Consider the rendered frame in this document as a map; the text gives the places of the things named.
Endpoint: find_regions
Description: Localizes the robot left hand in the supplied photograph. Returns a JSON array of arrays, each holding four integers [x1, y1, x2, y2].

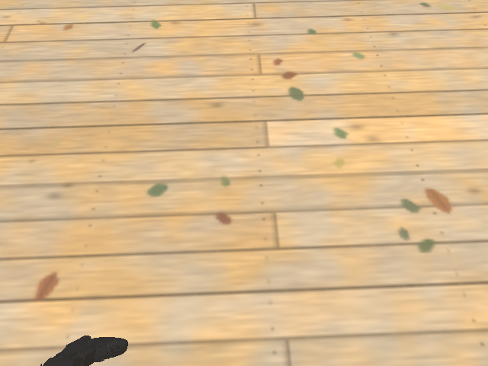
[[40, 335, 128, 366]]

